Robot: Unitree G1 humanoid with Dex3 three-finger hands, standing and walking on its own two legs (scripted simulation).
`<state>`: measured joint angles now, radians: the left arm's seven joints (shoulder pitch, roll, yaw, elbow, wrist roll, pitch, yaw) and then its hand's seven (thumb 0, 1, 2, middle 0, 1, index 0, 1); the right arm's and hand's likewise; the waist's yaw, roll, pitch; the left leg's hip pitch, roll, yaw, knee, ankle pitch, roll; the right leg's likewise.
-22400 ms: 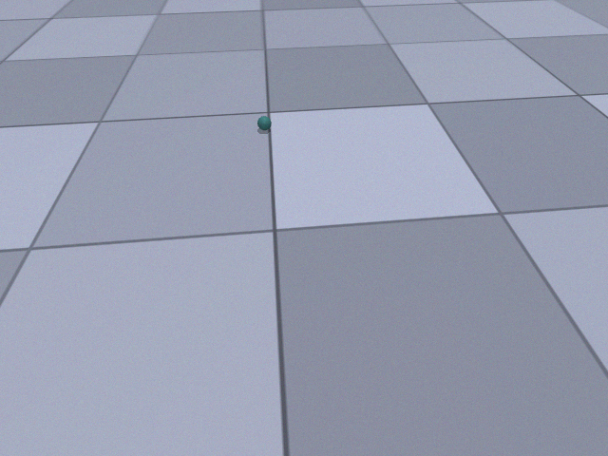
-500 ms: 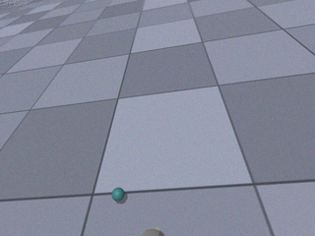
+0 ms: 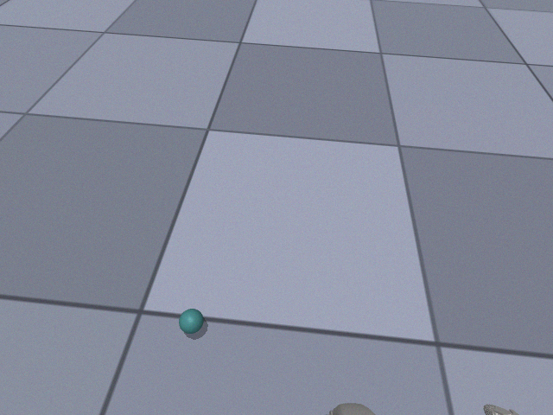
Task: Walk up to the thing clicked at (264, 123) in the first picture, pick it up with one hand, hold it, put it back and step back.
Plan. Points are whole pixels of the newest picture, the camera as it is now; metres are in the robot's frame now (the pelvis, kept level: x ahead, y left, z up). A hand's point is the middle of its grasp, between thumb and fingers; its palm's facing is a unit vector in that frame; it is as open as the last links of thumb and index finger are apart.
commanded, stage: walk up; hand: left
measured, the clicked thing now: (191, 321) +0.53 +0.32 -0.73
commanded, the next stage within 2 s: none
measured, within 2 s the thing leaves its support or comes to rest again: neither
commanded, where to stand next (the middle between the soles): +0.07 -0.03 m, yaw -6 degrees
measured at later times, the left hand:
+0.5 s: hand out of the picture +0.10 +0.25 -0.14, palm faces -0.10 -0.90 -0.42, open 7.4 cm
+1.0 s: hand out of the picture +0.04 +0.24 -0.15, palm faces -0.11 -0.93 -0.36, open 7.4 cm
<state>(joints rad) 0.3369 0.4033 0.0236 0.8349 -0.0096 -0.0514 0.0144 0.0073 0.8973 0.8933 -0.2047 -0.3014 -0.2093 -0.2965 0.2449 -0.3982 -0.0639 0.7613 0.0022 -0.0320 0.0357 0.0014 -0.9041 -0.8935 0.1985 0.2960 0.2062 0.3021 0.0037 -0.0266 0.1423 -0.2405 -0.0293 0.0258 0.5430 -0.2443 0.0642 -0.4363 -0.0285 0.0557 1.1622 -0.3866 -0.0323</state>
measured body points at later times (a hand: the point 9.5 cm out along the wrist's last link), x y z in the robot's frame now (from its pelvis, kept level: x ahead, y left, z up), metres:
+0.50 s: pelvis -0.02 -0.01 -0.01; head +0.04 -0.03 +0.43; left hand +0.10 +0.30 -0.12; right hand +0.06 -0.31 -0.15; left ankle -0.04 +0.13 -0.70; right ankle +0.06 -0.11 -0.73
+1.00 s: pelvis -0.04 -0.03 -0.01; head -0.02 -0.03 +0.44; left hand +0.05 +0.28 -0.13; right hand -0.02 -0.36 -0.12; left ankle -0.05 +0.11 -0.70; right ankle -0.01 -0.16 -0.73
